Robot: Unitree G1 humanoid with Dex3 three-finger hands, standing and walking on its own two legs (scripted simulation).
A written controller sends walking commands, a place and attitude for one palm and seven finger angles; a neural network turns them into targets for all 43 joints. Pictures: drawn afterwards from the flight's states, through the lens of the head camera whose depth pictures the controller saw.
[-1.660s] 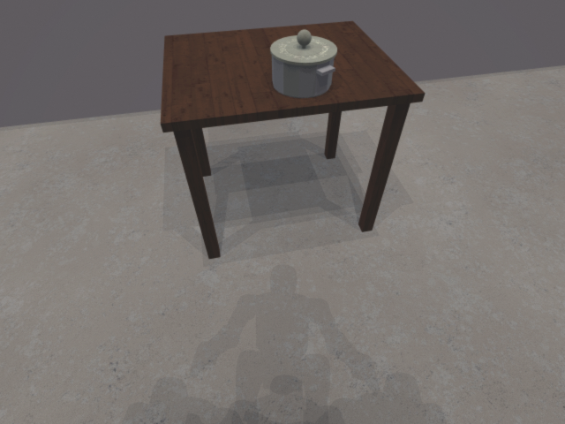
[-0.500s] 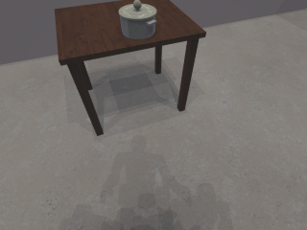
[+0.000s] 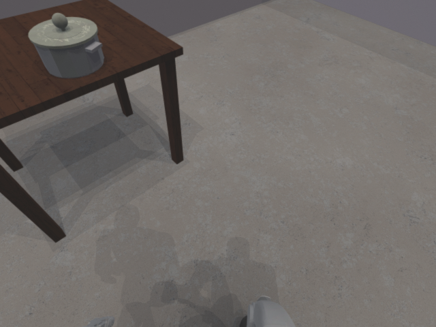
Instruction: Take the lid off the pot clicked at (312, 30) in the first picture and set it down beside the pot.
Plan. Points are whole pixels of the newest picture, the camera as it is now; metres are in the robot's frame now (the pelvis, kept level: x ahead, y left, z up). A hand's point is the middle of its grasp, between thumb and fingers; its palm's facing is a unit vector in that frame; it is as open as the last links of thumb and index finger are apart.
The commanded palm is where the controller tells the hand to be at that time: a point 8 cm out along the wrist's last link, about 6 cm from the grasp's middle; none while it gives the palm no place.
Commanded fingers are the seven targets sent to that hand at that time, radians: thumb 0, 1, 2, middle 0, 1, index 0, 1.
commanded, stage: walk to a spot facing it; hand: left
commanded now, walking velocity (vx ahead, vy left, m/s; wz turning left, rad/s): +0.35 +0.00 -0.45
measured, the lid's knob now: (59, 20) +0.94 +0.53 +0.09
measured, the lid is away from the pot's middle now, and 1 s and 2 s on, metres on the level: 0.00 0.00 0.00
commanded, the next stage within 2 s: turn to face it in 0.90 s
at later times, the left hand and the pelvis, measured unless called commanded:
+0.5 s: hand (153, 287) +0.23 +0.15 -0.17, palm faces -0.06 -0.98 -0.18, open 7.3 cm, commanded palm none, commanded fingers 0.00 0.90 0.90 -0.20 -0.30 -0.20 -0.30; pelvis +0.18 -0.04 +0.00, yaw -9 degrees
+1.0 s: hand (203, 189) +0.50 +0.05 -0.18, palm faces -0.35 -0.92 -0.19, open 7.3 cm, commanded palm none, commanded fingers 0.00 0.90 0.90 -0.20 -0.30 -0.20 -0.30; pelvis +0.37 -0.10 -0.01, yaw -20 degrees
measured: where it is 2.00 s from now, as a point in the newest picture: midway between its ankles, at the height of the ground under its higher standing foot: (251, 262)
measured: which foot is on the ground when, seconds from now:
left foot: down 0.00-0.10, up 0.12-0.52, down 0.54-1.00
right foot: up 0.00-0.10, down 0.12-0.54, up 0.56-1.00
